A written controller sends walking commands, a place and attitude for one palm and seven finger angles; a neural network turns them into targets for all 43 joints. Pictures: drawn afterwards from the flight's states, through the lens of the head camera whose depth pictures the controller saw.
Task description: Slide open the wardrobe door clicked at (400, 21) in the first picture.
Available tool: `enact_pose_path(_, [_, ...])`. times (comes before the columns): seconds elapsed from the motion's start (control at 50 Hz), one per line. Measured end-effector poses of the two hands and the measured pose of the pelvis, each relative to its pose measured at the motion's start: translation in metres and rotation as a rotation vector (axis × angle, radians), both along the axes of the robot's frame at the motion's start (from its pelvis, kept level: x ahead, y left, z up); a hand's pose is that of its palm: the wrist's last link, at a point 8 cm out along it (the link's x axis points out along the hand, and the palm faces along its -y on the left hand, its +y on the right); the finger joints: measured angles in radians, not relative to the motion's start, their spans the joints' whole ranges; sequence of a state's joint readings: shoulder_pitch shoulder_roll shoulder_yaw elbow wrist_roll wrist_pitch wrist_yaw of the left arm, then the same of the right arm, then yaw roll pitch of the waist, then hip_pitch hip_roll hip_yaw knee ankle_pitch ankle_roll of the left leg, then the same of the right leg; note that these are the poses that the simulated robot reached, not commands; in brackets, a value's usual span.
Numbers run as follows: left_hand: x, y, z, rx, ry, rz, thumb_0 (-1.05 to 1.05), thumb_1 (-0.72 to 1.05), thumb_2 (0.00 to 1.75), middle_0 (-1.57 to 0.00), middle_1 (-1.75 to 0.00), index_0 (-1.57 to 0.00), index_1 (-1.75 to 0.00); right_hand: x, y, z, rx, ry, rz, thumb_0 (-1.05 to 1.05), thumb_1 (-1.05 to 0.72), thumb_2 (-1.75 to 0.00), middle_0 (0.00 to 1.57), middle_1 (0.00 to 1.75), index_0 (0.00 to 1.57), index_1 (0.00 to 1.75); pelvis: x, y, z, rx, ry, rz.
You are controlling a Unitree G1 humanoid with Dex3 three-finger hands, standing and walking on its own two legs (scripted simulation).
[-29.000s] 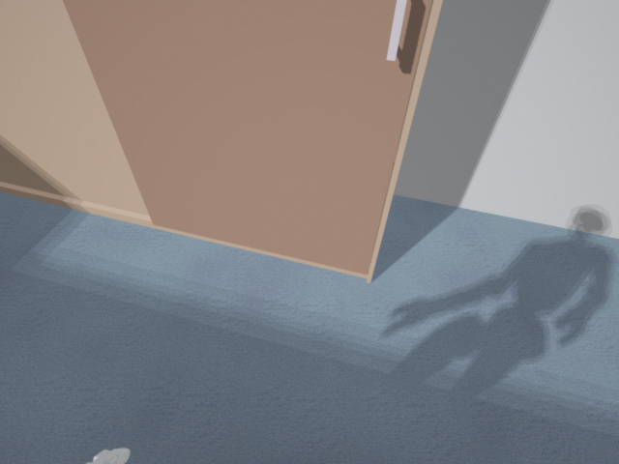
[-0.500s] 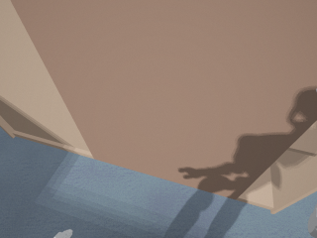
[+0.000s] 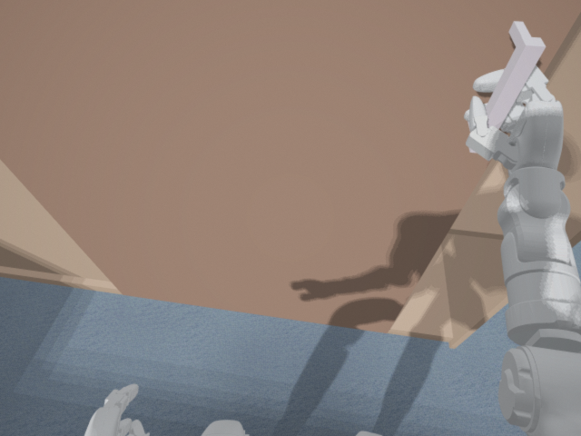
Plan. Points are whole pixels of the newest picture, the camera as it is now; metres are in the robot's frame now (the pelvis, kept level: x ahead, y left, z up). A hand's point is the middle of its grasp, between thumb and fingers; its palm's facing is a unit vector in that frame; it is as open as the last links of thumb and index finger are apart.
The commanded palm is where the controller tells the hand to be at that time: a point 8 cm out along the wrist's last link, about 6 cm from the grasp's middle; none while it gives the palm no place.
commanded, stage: stop walking and hold the door there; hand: right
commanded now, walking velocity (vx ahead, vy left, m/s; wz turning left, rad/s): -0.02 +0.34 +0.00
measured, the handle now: (497, 91) +0.48 -0.22 +0.22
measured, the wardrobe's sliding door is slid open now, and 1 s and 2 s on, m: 0.22 0.22 0.22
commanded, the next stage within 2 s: loosen the grip on the handle in 1.16 s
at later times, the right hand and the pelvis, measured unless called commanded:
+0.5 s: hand (475, 132) +0.44 -0.19 +0.19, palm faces +0.17 +0.98 -0.09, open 5.3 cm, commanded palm +0.41 -0.23 +0.17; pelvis -0.02 -0.01 +0.01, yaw -2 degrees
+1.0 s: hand (475, 133) +0.43 -0.19 +0.20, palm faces +0.18 +0.98 -0.11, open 5.5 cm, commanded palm +0.41 -0.24 +0.17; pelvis -0.04 -0.01 +0.01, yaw +0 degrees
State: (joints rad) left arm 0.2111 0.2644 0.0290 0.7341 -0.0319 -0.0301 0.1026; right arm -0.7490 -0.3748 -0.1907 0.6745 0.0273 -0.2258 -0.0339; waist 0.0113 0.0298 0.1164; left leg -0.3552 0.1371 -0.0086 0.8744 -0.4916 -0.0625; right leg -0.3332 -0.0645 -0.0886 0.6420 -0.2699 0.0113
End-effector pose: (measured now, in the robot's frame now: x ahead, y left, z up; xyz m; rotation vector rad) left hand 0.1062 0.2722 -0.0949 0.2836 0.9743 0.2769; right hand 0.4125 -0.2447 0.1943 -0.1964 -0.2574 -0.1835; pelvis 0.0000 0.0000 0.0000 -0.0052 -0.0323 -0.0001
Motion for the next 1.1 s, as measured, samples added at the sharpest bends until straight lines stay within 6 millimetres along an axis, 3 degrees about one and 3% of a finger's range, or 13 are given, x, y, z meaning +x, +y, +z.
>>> enact_pose_path(0.1, [0.019, -0.062, 0.0, -0.143, -0.034, -0.101, 0.01, 0.9, 0.9, -0.2, -0.3, -0.2, -0.3, -0.003, 0.004, -0.001, 0.042, 0.006, 0.013, -0.14, -0.72, -0.79, 0.42, 1.39, 0.39, 1.4, -0.007, 0.001, 0.007, 0.02, 0.017, -0.006])
enact_pose_path(0.2, [0.029, -0.085, -0.012, -0.228, -0.059, -0.164, 0.01, 0.9, 0.9, -0.2, -0.3, -0.2, -0.3, -0.004, 0.006, -0.001, 0.022, 0.009, -0.009, -0.14, -0.74, -0.78, 0.44, 1.39, 0.35, 1.4, -0.012, 0.007, 0.002, 0.017, 0.024, 0.014])
enact_pose_path(0.3, [0.025, -0.067, -0.019, -0.207, -0.031, -0.156, 0.01, 0.9, 0.9, -0.2, -0.3, -0.2, -0.3, -0.005, 0.007, 0.0, 0.02, 0.019, -0.027, -0.14, -0.74, -0.79, 0.44, 1.37, 0.34, 1.4, -0.015, 0.009, 0.002, 0.035, 0.014, -0.018])
enact_pose_path(0.42, [0.015, -0.028, 0.0, -0.043, -0.005, -0.125, 0.01, 0.9, 0.9, -0.2, -0.3, -0.2, -0.3, -0.003, 0.005, 0.0, 0.044, 0.016, 0.006, -0.13, -0.71, -0.81, 0.45, 1.38, 0.38, 1.4, -0.014, 0.001, 0.007, 0.018, 0.025, -0.043])
enact_pose_path(0.5, [0.01, -0.014, 0.016, 0.025, -0.009, -0.084, 0.01, 0.9, 0.9, -0.2, -0.3, -0.2, -0.3, -0.003, 0.005, -0.001, 0.08, 0.012, 0.034, -0.11, -0.72, -0.82, 0.45, 1.39, 0.39, 1.4, -0.016, -0.007, 0.009, 0.008, 0.017, -0.029])
enact_pose_path(0.6, [0.005, -0.017, 0.023, 0.01, -0.03, -0.092, 0.01, 0.91, 0.9, -0.19, -0.3, -0.19, -0.3, -0.004, 0.006, 0.0, 0.083, 0.033, 0.03, -0.09, -0.74, -0.8, 0.45, 1.39, 0.36, 1.4, -0.018, -0.009, 0.013, 0.029, 0.03, -0.016])
enact_pose_path(0.74, [-0.005, -0.029, 0.006, -0.074, -0.012, -0.075, 0.01, 0.9, 0.9, -0.2, -0.3, -0.2, -0.3, -0.006, 0.007, 0.002, 0.053, 0.06, -0.002, -0.1, -0.75, -0.78, 0.45, 1.4, 0.33, 1.4, -0.025, 0.0, 0.011, 0.043, 0.036, -0.02])
enact_pose_path(0.86, [-0.022, -0.034, 0.001, -0.072, 0.01, -0.041, 0.01, 0.9, 0.9, -0.2, -0.3, -0.2, -0.3, -0.007, 0.006, 0.004, 0.065, 0.086, 0.005, -0.08, -0.74, -0.77, 0.44, 1.39, 0.35, 1.4, -0.031, -0.005, 0.01, 0.031, 0.028, -0.026])
enact_pose_path(1.1, [-0.062, -0.024, 0.001, -0.045, 0.059, 0.003, 0.01, 0.9, 0.9, -0.2, -0.3, -0.2, -0.3, -0.009, 0.008, 0.005, 0.086, 0.114, 0.005, -0.05, -0.76, -0.78, 0.43, 1.38, 0.34, 1.4, -0.038, -0.007, 0.011, 0.033, 0.043, -0.003])
